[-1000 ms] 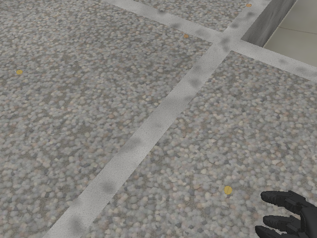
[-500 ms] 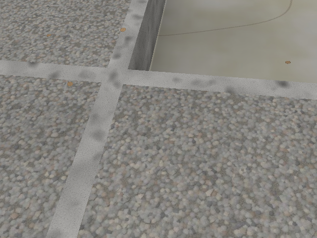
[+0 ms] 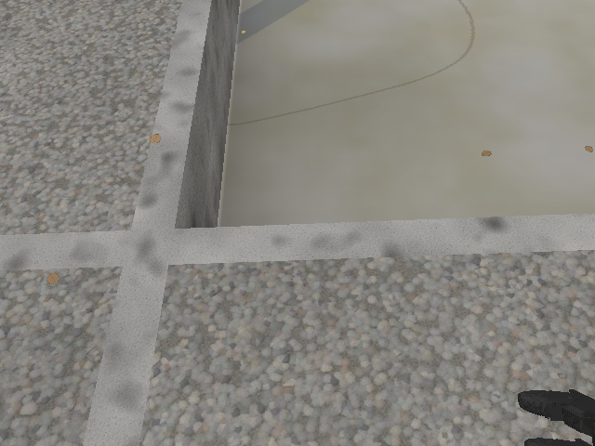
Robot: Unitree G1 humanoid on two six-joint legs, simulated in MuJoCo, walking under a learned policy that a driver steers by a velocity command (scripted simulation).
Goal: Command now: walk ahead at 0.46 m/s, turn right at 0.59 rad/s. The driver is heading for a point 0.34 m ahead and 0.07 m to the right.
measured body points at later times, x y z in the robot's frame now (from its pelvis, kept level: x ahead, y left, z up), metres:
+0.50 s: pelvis +0.17 +0.00 +0.00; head +0.20 -0.03 +0.45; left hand +0.43 +0.20 -0.07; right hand +0.19 -0.31 -0.12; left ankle +0.15 +0.13 -0.73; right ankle +0.20 -0.13 -0.74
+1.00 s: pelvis +0.21 +0.00 +0.00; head +0.22 +0.01 +0.45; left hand +0.41 +0.21 -0.11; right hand +0.22 -0.27 -0.12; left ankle +0.23 +0.13 -0.73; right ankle +0.20 -0.13 -0.73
